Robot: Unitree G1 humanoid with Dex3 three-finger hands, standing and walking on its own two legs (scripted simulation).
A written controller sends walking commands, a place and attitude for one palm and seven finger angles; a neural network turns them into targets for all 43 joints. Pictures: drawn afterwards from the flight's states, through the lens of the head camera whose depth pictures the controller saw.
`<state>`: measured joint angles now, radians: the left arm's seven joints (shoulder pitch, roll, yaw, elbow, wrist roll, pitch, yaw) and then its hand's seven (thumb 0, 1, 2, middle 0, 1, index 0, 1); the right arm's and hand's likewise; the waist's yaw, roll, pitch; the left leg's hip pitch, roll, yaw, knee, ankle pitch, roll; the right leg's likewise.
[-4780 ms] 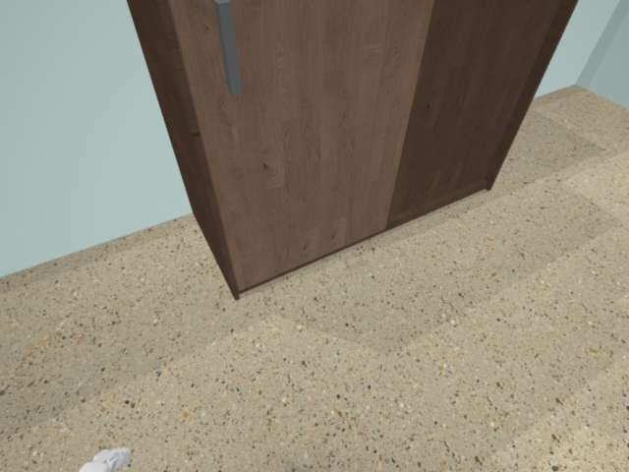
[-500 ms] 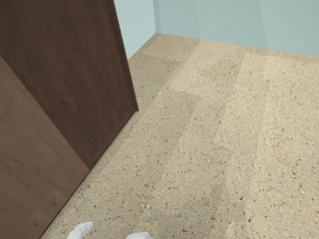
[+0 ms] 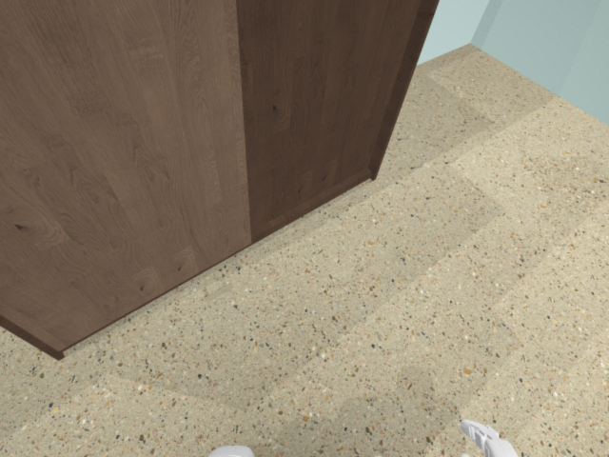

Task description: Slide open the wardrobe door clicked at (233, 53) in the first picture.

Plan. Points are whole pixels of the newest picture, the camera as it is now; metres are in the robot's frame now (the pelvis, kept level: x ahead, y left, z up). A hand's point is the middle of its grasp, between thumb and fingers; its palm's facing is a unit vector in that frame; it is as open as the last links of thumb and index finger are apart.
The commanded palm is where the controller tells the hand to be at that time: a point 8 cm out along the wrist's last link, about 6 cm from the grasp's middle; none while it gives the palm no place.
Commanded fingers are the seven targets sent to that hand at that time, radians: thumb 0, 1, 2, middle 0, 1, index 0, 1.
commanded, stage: turn to face it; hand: left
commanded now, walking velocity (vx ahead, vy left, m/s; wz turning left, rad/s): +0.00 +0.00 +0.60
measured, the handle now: out of the picture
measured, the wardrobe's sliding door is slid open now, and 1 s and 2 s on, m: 0.00 0.00 0.00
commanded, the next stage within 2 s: take the last steps up to it in 1.22 s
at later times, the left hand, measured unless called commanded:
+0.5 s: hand (142, 454) +0.12 +0.22 -0.12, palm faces +0.26 -0.94 -0.24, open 7.4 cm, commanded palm none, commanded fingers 0.00 0.90 0.90 -0.20 -0.30 -0.20 -0.30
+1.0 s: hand out of the picture -0.13 +0.19 -0.17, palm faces +0.60 -0.76 -0.24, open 7.4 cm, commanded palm none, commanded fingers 0.00 0.90 0.90 -0.20 -0.30 -0.20 -0.30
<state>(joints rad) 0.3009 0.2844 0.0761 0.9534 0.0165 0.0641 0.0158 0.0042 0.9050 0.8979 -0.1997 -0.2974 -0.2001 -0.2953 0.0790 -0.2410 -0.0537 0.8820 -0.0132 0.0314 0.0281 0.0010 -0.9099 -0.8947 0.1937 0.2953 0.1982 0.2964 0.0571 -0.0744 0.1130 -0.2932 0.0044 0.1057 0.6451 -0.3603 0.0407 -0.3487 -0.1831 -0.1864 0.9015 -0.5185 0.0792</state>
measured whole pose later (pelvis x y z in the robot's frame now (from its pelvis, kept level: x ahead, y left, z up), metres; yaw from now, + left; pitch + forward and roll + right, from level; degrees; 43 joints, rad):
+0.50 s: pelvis +0.00 -0.01 +0.02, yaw +16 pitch +0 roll -1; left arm 0.05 0.22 0.05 0.84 0.00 0.05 0.02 0.00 0.91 0.90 -0.20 -0.30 -0.20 -0.30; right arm 0.29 -0.21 -0.07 0.95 -0.03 0.04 0.00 0.00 -0.90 -0.89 0.20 0.30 0.20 0.30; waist -0.07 0.01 0.07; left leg -0.26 -0.10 -0.17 0.51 -0.24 0.04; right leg -0.36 -0.02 0.03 0.74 -0.40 0.11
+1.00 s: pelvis -0.04 +0.00 +0.00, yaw +36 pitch -1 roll +0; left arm 0.26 0.26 0.06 0.92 0.02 0.04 0.01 0.00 0.90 0.90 -0.20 -0.30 -0.20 -0.30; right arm 0.14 -0.27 -0.08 0.91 -0.02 0.05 0.03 0.00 -0.91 -0.89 0.19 0.30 0.20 0.30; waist 0.02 -0.05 0.10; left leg -0.28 0.02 0.07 0.63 -0.32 -0.04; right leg -0.28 -0.21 -0.20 0.69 -0.35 0.08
